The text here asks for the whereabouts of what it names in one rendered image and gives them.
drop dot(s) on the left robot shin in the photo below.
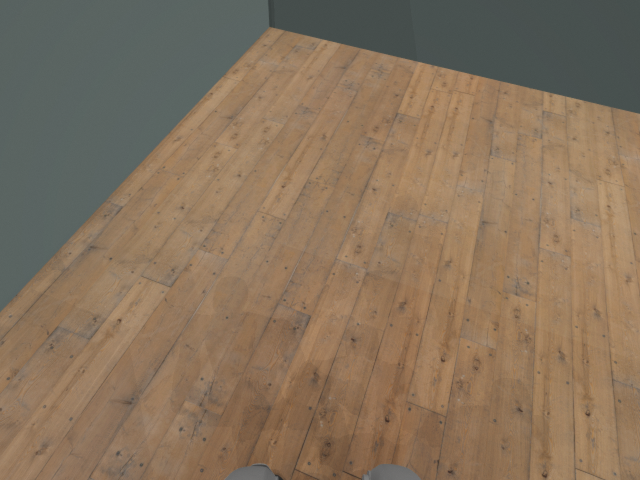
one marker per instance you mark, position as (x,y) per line
(260,464)

